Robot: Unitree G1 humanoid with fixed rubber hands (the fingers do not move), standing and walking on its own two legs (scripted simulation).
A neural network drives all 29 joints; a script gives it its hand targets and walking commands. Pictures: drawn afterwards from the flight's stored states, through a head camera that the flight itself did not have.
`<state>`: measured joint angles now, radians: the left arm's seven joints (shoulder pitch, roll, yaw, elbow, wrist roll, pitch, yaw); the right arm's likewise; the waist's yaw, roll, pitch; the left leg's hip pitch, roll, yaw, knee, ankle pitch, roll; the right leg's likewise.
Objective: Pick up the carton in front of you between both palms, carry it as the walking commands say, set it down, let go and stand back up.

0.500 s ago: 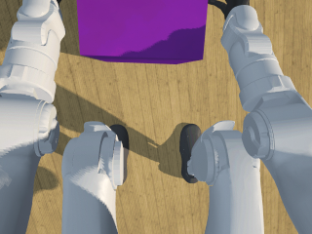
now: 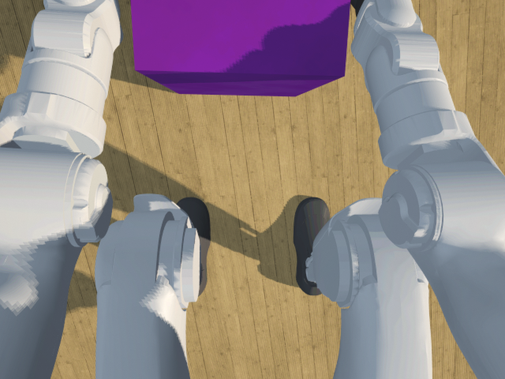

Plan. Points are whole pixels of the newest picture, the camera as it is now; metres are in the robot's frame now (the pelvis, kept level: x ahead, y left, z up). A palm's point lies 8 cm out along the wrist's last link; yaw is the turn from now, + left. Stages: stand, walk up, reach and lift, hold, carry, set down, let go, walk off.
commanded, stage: reach and lift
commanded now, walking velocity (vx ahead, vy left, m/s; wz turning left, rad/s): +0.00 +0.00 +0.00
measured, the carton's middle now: (240, 9) +0.55 +0.05 -0.23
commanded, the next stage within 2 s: none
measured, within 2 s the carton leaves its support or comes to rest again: leaves its support in 0.04 s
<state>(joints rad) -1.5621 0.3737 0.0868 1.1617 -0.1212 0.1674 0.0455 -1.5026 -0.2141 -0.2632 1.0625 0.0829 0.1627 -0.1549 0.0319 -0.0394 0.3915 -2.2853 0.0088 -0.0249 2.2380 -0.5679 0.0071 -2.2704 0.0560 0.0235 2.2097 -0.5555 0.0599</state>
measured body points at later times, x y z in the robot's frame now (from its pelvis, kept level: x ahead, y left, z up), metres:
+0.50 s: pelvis -0.01 -0.02 +0.10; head +0.26 +0.03 +0.45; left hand +0.50 +0.21 +0.03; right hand +0.52 -0.10 +0.03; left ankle +0.11 +0.12 -0.32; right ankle +0.12 -0.13 -0.32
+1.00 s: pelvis +0.03 -0.01 +0.22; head +0.22 +0.02 +0.62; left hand +0.47 +0.20 +0.17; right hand +0.49 -0.11 +0.17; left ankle +0.11 +0.12 -0.32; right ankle +0.12 -0.13 -0.32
